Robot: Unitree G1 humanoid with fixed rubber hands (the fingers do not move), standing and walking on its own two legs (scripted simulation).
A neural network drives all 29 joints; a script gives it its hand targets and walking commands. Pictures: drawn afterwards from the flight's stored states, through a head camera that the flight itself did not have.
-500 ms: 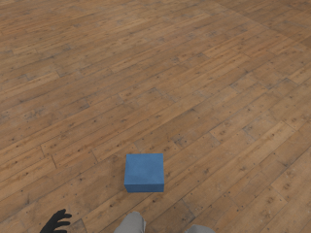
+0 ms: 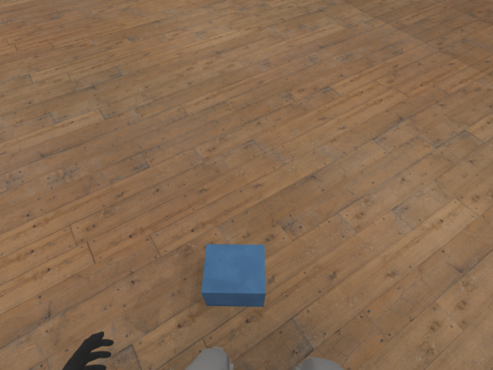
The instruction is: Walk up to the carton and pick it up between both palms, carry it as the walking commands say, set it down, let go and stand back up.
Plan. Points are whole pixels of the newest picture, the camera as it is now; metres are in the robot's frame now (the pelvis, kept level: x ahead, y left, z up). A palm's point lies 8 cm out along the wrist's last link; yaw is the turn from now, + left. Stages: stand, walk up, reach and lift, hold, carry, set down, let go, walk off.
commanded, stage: walk up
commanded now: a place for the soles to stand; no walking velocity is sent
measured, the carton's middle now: (235, 275) +0.49 +0.09 -0.66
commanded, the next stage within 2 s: none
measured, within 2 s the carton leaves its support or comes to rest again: neither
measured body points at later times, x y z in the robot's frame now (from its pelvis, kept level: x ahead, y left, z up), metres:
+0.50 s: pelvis +0.00 -0.01 +0.00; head +0.03 +0.01 +0.45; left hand +0.10 +0.31 -0.11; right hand +0.06 -0.33 -0.10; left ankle +0.04 +0.16 -0.70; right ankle +0.01 -0.11 -0.70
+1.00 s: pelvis -0.01 -0.01 +0.00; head +0.03 +0.00 +0.45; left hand +0.09 +0.31 -0.10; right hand +0.06 -0.33 -0.10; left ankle +0.03 +0.17 -0.69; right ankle +0.01 -0.11 -0.70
